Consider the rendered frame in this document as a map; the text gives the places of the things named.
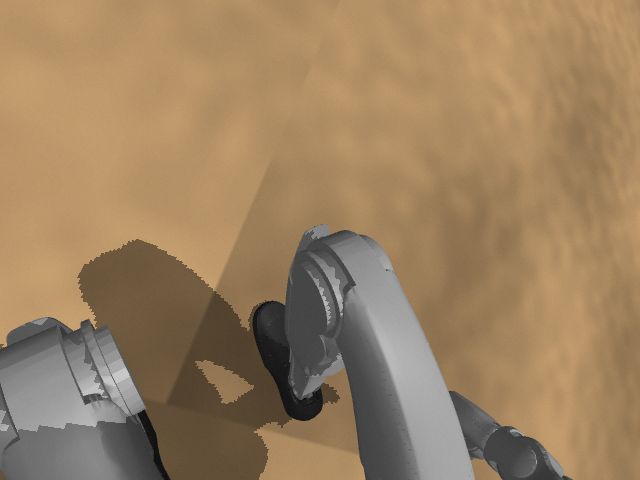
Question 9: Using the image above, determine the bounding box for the right robot arm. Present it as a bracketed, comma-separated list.
[483, 426, 573, 480]

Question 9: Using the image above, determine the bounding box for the right robot foot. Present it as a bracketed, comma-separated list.
[253, 301, 323, 421]

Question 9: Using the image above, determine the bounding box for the right robot hand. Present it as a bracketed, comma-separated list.
[449, 391, 502, 460]

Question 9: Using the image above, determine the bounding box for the left robot foot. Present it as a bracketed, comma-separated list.
[138, 410, 170, 480]

